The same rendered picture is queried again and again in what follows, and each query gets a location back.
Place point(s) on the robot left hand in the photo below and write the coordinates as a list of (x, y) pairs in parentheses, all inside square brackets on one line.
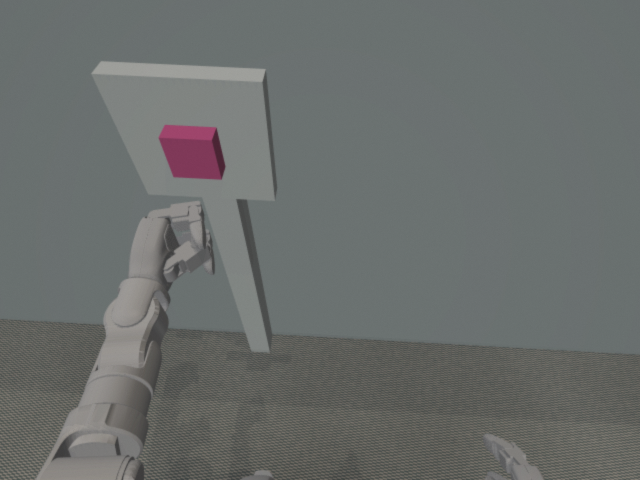
[(155, 242)]

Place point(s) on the button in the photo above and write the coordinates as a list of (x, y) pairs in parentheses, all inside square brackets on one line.
[(193, 151)]

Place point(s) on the panel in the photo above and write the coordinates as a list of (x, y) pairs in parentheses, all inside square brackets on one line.
[(141, 98)]

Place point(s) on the left robot shin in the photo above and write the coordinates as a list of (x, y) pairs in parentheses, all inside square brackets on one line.
[(263, 472)]

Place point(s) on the robot left upper arm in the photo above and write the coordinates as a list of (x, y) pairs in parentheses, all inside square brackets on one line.
[(118, 467)]

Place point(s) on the robot right hand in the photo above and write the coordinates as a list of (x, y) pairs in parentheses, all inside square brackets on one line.
[(512, 459)]

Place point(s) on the left robot forearm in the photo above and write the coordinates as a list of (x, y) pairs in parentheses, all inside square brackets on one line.
[(111, 416)]

